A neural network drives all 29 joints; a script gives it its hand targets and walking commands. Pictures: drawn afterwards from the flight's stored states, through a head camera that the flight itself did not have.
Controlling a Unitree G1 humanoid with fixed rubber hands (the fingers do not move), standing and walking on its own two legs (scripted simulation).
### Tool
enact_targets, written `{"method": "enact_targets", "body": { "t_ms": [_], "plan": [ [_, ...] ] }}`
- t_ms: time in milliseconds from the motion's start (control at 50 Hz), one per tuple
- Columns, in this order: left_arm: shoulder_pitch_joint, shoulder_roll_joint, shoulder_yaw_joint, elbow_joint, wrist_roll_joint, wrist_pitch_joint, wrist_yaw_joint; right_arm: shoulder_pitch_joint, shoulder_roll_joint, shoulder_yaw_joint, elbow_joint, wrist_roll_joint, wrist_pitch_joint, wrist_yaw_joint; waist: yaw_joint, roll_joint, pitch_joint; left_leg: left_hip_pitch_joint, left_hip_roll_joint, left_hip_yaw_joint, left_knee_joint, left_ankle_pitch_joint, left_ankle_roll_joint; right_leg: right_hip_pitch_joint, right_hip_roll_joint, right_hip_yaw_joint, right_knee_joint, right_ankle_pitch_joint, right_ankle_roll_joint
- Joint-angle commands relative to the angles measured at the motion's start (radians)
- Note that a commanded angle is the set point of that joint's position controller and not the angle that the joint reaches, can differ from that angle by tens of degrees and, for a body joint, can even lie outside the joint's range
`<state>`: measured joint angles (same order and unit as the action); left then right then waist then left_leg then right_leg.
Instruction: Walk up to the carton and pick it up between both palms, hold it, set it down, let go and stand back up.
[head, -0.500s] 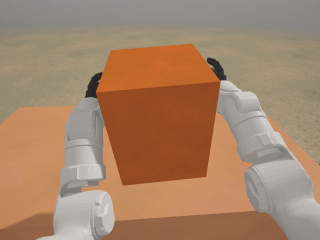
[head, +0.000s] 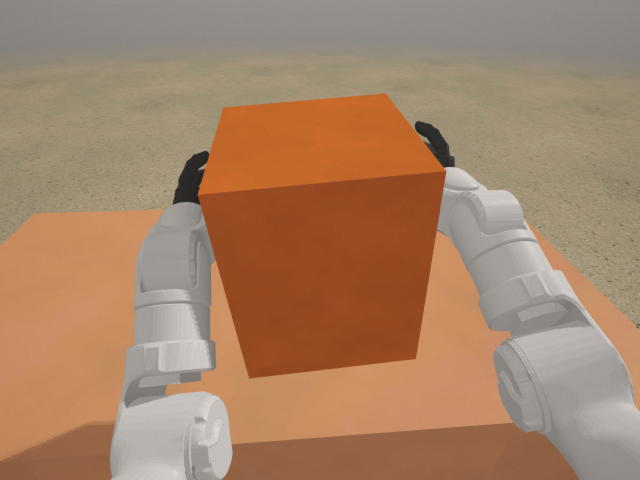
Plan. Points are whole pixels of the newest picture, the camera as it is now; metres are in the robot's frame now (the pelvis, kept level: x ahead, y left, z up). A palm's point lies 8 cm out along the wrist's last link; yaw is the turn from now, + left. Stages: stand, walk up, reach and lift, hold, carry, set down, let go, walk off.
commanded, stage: hold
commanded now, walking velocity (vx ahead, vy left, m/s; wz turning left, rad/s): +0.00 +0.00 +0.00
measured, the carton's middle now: (319, 232) +0.36 +0.00 +0.22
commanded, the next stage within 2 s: none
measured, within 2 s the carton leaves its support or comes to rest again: neither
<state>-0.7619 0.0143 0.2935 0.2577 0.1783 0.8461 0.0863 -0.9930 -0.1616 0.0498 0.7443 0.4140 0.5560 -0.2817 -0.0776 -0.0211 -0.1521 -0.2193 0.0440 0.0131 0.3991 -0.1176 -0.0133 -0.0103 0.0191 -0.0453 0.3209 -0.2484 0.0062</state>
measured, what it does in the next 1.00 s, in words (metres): stands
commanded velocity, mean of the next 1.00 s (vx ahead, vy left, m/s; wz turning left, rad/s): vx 0.00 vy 0.00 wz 0.00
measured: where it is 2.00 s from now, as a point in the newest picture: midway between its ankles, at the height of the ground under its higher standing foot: outside the picture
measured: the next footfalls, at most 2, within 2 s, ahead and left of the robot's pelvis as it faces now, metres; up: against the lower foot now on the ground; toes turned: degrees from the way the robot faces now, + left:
none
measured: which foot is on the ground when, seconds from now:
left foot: down 0.00-1.00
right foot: down 0.00-1.00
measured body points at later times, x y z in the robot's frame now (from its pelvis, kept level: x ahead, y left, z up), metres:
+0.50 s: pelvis +0.00 +0.00 +0.00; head -0.09 +0.01 +0.44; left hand +0.37 +0.15 +0.26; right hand +0.38 -0.14 +0.28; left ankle +0.07 +0.12 -0.74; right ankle -0.04 -0.11 -0.74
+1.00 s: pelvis +0.00 +0.00 +0.00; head -0.09 +0.02 +0.44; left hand +0.38 +0.16 +0.25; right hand +0.39 -0.13 +0.28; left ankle +0.06 +0.12 -0.74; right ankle -0.04 -0.11 -0.74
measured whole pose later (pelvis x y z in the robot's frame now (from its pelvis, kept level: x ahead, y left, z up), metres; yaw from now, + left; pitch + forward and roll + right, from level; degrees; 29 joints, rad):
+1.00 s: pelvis +0.00 +0.00 +0.00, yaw +0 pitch -3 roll -1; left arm -0.80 0.03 0.30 0.32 0.17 0.83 0.07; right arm -1.02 -0.15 0.02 0.79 0.40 0.57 -0.29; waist -0.07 -0.02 -0.17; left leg -0.23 0.04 0.00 0.40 -0.11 -0.02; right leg -0.02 0.02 -0.05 0.32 -0.25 0.00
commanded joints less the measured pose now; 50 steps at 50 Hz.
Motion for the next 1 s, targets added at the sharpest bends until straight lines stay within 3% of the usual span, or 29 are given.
{"method": "enact_targets", "body": {
  "t_ms": [0,80,160,260,340,480,560,580,780,820,860,900,920,980],
  "plan": [
    [-0.883,-0.529,-0.427,-0.172,-0.170,-0.096,-0.164,-0.734,0.701,0.256,-0.342,0.149,0.012,0.114,0.004,0.055,-0.357,0.440,-0.067,-0.042,0.012,0.229,-0.028,-0.214,0.062,0.017,-0.081,0.245,0.107],
    [-0.913,-0.536,-0.433,-0.158,-0.182,-0.100,-0.171,-0.756,0.708,0.226,-0.339,0.125,0.015,0.111,-0.006,0.052,-0.350,0.405,-0.068,-0.038,0.000,0.174,-0.025,-0.227,0.059,0.021,-0.087,0.197,0.103],
    [-0.947,-0.535,-0.449,-0.210,-0.193,-0.111,-0.168,-0.744,0.734,0.253,-0.338,0.140,0.017,0.108,-0.010,0.056,-0.391,0.428,-0.072,-0.040,0.018,0.239,-0.032,-0.193,0.060,0.023,-0.066,0.289,0.112],
    [-0.917,-0.517,-0.407,-0.113,-0.160,-0.094,-0.176,-0.751,0.708,0.219,-0.287,0.122,0.024,0.109,0.004,0.058,-0.294,0.385,-0.070,-0.031,-0.010,0.142,-0.024,-0.236,0.052,0.024,-0.090,0.179,0.103],
    [-0.911,-0.510,-0.377,-0.068,-0.147,-0.095,-0.192,-0.764,0.700,0.201,-0.252,0.116,0.025,0.111,0.003,0.047,-0.281,0.374,-0.068,-0.030,-0.019,0.127,-0.019,-0.230,0.046,0.028,-0.097,0.178,0.099],
    [-0.937,-0.531,-0.408,-0.123,-0.181,-0.115,-0.183,-0.786,0.725,0.223,-0.324,0.135,0.009,0.104,-0.010,0.048,-0.374,0.408,-0.071,-0.039,0.013,0.205,-0.024,-0.203,0.055,0.022,-0.079,0.266,0.110],
    [-0.945,-0.524,-0.399,-0.122,-0.168,-0.120,-0.174,-0.757,0.717,0.218,-0.266,0.128,0.012,0.112,0.001,0.063,-0.342,0.400,-0.069,-0.037,-0.002,0.181,-0.025,-0.226,0.055,0.021,-0.085,0.210,0.104],
    [-0.926,-0.518,-0.386,-0.108,-0.162,-0.116,-0.174,-0.761,0.722,0.227,-0.280,0.130,0.011,0.114,0.014,0.044,-0.337,0.395,-0.069,-0.036,-0.005,0.170,-0.017,-0.226,0.055,0.022,-0.088,0.198,0.106],
    [-0.965,-0.550,-0.444,-0.165,-0.197,-0.120,-0.158,-0.763,0.719,0.220,-0.302,0.144,0.009,0.121,-0.013,0.084,-0.391,0.428,-0.064,-0.047,0.015,0.210,-0.040,-0.247,0.065,0.018,-0.081,0.204,0.099],
    [-0.935,-0.541,-0.419,-0.136,-0.189,-0.113,-0.160,-0.756,0.714,0.220,-0.285,0.141,0.011,0.123,0.005,0.063,-0.365,0.411,-0.063,-0.044,0.006,0.185,-0.030,-0.248,0.061,0.019,-0.087,0.188,0.101],
    [-0.955,-0.538,-0.421,-0.127,-0.182,-0.115,-0.164,-0.742,0.703,0.198,-0.244,0.121,0.015,0.122,-0.009,0.075,-0.337,0.396,-0.062,-0.041,-0.004,0.158,-0.031,-0.259,0.057,0.021,-0.088,0.165,0.099],
    [-0.971,-0.556,-0.449,-0.154,-0.200,-0.117,-0.161,-0.768,0.699,0.193,-0.282,0.128,0.007,0.127,-0.013,0.099,-0.384,0.417,-0.057,-0.048,0.003,0.171,-0.042,-0.262,0.062,0.017,-0.084,0.154,0.092],
    [-0.963,-0.550,-0.432,-0.108,-0.189,-0.112,-0.160,-0.772,0.692,0.181,-0.256,0.122,0.010,0.128,-0.011,0.103,-0.343,0.406,-0.058,-0.047,0.001,0.150,-0.038,-0.275,0.058,0.017,-0.093,0.137,0.091],
    [-0.951,-0.552,-0.430,-0.138,-0.189,-0.116,-0.164,-0.763,0.705,0.204,-0.281,0.135,0.008,0.120,-0.011,0.093,-0.380,0.422,-0.062,-0.048,0.015,0.205,-0.039,-0.236,0.058,0.021,-0.078,0.214,0.100]
  ]
}}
